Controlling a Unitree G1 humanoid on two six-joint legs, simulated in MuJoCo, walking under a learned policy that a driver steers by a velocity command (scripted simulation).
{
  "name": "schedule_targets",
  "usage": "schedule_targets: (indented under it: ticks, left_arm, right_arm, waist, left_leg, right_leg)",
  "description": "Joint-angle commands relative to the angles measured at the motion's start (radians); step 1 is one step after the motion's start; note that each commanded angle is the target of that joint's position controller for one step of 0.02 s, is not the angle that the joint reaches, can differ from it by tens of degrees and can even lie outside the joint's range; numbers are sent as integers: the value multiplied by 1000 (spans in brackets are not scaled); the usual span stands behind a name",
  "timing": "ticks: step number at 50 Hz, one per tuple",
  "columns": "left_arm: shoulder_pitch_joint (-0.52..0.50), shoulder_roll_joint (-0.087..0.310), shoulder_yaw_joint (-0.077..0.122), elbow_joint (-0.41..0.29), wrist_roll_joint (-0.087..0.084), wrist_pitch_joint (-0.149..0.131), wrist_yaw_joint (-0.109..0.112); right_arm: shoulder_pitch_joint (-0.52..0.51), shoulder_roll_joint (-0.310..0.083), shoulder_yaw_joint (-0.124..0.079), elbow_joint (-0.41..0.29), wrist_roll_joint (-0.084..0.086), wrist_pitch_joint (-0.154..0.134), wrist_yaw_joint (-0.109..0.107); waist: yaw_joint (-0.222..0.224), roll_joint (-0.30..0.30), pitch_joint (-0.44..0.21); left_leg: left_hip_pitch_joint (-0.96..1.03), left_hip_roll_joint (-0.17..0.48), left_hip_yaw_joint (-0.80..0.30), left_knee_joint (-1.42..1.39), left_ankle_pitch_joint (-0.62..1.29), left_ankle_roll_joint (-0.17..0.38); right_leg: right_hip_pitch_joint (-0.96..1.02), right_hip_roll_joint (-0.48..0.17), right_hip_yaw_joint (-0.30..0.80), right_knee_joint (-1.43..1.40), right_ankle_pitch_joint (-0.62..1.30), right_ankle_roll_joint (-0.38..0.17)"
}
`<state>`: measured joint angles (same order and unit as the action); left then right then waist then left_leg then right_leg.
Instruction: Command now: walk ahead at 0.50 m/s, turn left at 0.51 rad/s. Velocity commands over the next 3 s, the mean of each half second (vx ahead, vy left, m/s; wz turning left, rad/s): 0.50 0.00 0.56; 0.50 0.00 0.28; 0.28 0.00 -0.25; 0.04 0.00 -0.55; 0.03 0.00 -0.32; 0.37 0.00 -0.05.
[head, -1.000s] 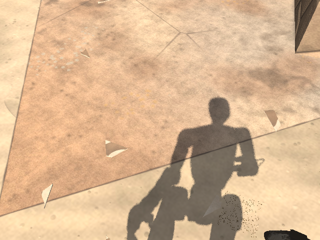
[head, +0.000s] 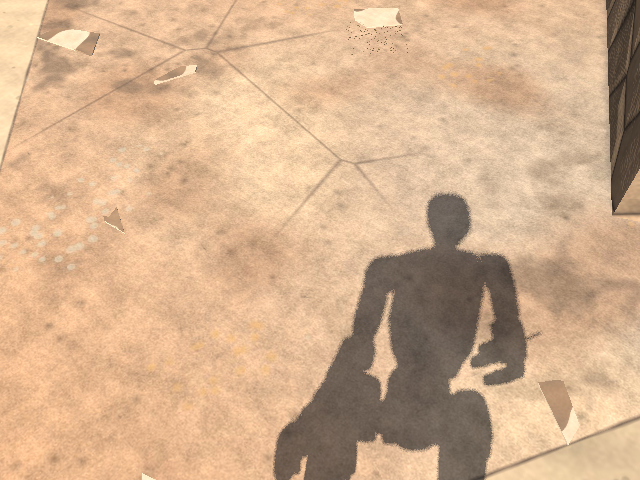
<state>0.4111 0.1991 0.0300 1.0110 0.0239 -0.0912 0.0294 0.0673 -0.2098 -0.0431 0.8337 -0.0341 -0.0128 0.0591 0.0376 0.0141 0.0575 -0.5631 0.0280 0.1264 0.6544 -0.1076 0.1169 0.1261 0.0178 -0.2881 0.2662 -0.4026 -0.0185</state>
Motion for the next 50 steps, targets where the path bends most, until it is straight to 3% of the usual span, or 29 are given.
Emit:
schedule_targets:
  ticks: [1,2,3,4,5,6,7,9,11,14,20,24,26,28,29,30,31,32,33,34,36,37,40,43,46,50]
  left_arm:
    - [-2,198,42,-42,5,13,11]
    - [-10,211,47,-51,2,22,7]
    - [-21,193,43,-79,-1,22,1]
    - [-2,90,28,-155,-15,11,-21]
    - [-126,169,38,-191,-5,-5,-27]
    - [-174,147,31,-210,-16,-18,-31]
    - [-151,146,30,-200,-18,-24,-28]
    - [-121,133,29,-192,16,10,-26]
    - [-111,119,27,-199,28,45,-33]
    - [-210,113,24,-244,26,61,-39]
    - [-424,121,16,-323,14,58,-47]
    - [-508,131,8,-370,6,42,-52]
    - [-460,153,12,-370,2,32,-50]
    - [-275,192,29,-317,0,20,-36]
    - [-142,222,41,-285,11,6,-25]
    - [23,293,56,-280,34,1,-8]
    - [-17,375,76,-271,40,15,-10]
    - [-91,266,61,-282,19,26,-20]
    - [-152,185,42,-290,8,25,-27]
    - [-178,153,32,-282,12,22,-32]
    - [-157,143,26,-249,7,9,-31]
    - [-132,149,27,-232,1,-2,-34]
    - [-85,166,33,-199,-11,-20,-41]
    - [-59,160,31,-175,-13,-15,-42]
    - [-19,173,34,-149,-15,-11,-46]
    - [35,204,41,-115,-11,-1,-44]
  right_arm:
    - [117,-91,-29,-26,-2,-11,-10]
    - [240,-118,-45,10,-8,-19,-18]
    - [378,-202,-76,43,-19,-22,-33]
    - [324,-311,-103,15,0,-11,-42]
    - [347,-308,-101,10,23,2,-45]
    - [290,-262,-89,15,25,2,-56]
    - [249,-202,-74,18,28,-3,-58]
    - [183,-155,-56,7,32,-22,-63]
    - [200,-166,-55,8,37,-43,-59]
    - [250,-202,-63,12,35,-50,-55]
    - [364,-208,-66,13,32,-43,-57]
    - [401,-221,-68,6,18,-39,-67]
    - [366,-238,-72,-12,15,-40,-74]
    - [306,-255,-74,-29,15,-47,-69]
    - [304,-233,-67,-27,25,-56,-60]
    - [327,-147,-41,-57,32,-66,-55]
    - [465,-100,-33,-75,53,-63,-52]
    - [439,-173,-38,-29,17,-47,-63]
    - [360,-175,-39,-33,10,-44,-53]
    - [315,-158,-33,-45,10,-44,-47]
    - [297,-143,-28,-51,-4,-30,-32]
    - [299,-138,-26,-51,-6,-25,-28]
    - [231,-129,-19,-75,-9,-18,-20]
    - [97,-111,-1,-119,-10,-22,-11]
    - [-17,-81,22,-150,-2,-28,-5]
    - [-69,-107,21,-168,4,-33,-15]
  waist:
    - [-96,-113,-67]
    - [-151,-89,-137]
    - [-212,1,-224]
    - [-126,268,-299]
    - [-172,77,-302]
    - [-139,23,-173]
    - [-87,-53,-78]
    - [-19,-56,-46]
    - [-3,-33,-58]
    - [-25,-1,-32]
    - [-114,41,-21]
    - [-138,58,-20]
    - [-101,73,-26]
    - [-12,65,-95]
    - [54,6,-172]
    - [102,-109,-330]
    - [-3,-369,-369]
    - [-21,-157,-228]
    - [-20,-53,-114]
    - [-28,-33,-66]
    - [-45,-109,-47]
    - [-48,-123,-58]
    - [-50,-110,-50]
    - [-32,-103,-16]
    - [-2,-110,-6]
    - [8,-110,-2]
  left_leg:
    - [173,-103,57,-31,-139,73]
    - [347,-130,39,-104,-126,104]
    - [581,1,-166,-176,-204,161]
    - [871,295,-754,-288,-172,328]
    - [857,311,-831,-377,-128,342]
    - [750,302,-687,-385,-83,308]
    - [593,259,-591,-405,29,256]
    - [436,161,-451,-422,173,200]
    - [391,120,-400,-429,251,195]
    - [371,86,-383,-456,219,175]
    - [502,72,-427,-421,216,125]
    - [577,92,-471,-347,329,116]
    - [556,101,-499,-305,364,86]
    - [489,69,-482,-161,502,43]
    - [427,6,-423,32,468,18]
    - [307,-52,-339,321,158,-4]
    - [18,-201,-252,526,-444,-34]
    - [-63,-103,-278,605,-373,-23]
    - [-48,-73,-271,576,-275,-27]
    - [-29,-49,-262,531,-231,-34]
    - [13,-24,-248,471,-210,-51]
    - [24,-31,-240,461,-206,-57]
    - [-47,-17,-223,406,-159,-76]
    - [-86,25,-160,249,-56,-100]
    - [-2,30,-94,60,26,-104]
    - [67,9,-66,-55,-6,-70]
  right_leg:
    - [-5,-290,34,288,1229,-94]
    - [-77,-280,25,494,1134,-81]
    - [-281,-242,19,797,814,-49]
    - [-743,6,88,1201,-105,21]
    - [-869,-3,306,1251,-73,12]
    - [-910,-68,330,1194,17,3]
    - [-849,-107,323,1074,70,3]
    - [-718,-136,330,951,79,25]
    - [-682,-133,313,881,85,47]
    - [-735,-133,291,746,186,75]
    - [-817,-97,298,492,362,83]
    - [-789,-54,300,375,341,62]
    - [-671,-35,313,300,297,38]
    - [-399,14,285,231,241,1]
    - [-204,-35,317,178,263,-32]
    - [15,-285,578,149,41,-84]
    - [144,-463,1069,-8,-3,-207]
    - [20,-429,1045,-16,-144,-204]
    - [-110,-372,871,-26,-100,-184]
    - [-186,-320,740,-42,44,-165]
    - [-248,-248,579,-62,243,-141]
    - [-249,-241,546,-62,339,-146]
    - [-226,-245,477,-96,435,-174]
    - [-230,-218,405,-137,438,-175]
    - [-249,-191,340,-134,500,-157]
    - [-176,-241,350,-81,585,-143]
